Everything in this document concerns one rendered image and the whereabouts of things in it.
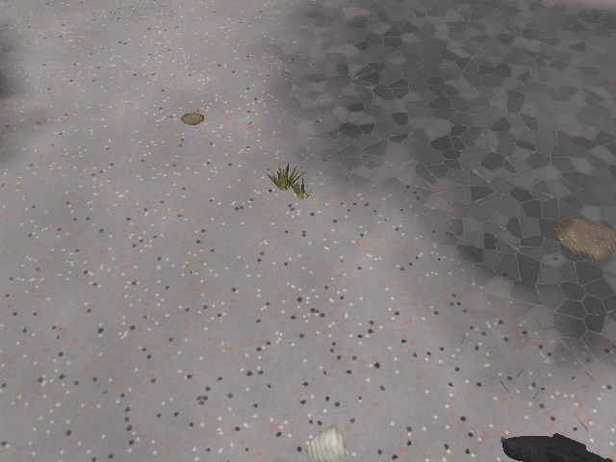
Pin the right robot hand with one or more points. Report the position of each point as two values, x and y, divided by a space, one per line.
557 448

